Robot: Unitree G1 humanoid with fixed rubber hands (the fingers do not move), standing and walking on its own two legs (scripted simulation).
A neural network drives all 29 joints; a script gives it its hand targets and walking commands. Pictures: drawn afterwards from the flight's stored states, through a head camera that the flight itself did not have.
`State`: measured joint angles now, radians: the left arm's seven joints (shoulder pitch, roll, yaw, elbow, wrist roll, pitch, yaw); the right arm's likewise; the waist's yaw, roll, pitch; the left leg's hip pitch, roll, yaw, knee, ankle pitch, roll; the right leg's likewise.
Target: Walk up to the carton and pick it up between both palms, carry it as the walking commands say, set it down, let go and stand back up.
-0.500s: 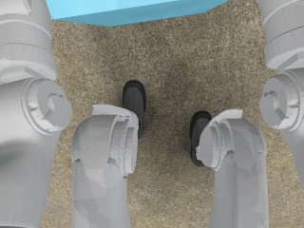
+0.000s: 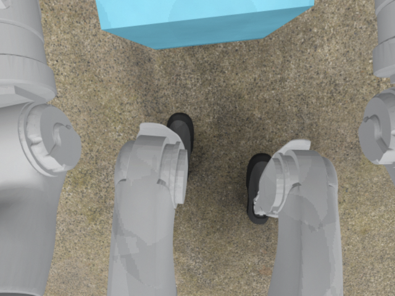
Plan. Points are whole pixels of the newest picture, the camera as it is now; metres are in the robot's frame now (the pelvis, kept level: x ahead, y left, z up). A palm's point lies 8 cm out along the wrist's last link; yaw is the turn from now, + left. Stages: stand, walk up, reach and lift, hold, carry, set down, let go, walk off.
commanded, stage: set down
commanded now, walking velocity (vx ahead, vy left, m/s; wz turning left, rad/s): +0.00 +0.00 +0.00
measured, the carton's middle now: out of the picture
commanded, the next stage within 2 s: let go in 1.06 s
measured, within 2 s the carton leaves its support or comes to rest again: neither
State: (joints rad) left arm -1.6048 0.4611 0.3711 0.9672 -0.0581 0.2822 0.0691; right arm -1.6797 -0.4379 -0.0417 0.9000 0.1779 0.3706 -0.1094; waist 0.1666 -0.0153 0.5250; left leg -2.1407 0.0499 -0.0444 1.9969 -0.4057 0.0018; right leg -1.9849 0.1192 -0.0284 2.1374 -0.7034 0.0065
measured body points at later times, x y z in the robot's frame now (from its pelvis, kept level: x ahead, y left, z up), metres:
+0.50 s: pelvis +0.02 -0.02 +0.11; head +0.38 +0.04 +0.35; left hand +0.56 +0.34 +0.01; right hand +0.66 -0.06 +0.01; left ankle +0.16 +0.13 -0.38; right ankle +0.09 -0.11 -0.38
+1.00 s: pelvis +0.03 -0.03 +0.22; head +0.39 +0.04 +0.47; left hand +0.55 +0.34 +0.13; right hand +0.67 -0.07 +0.13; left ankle +0.16 +0.13 -0.38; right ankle +0.09 -0.11 -0.38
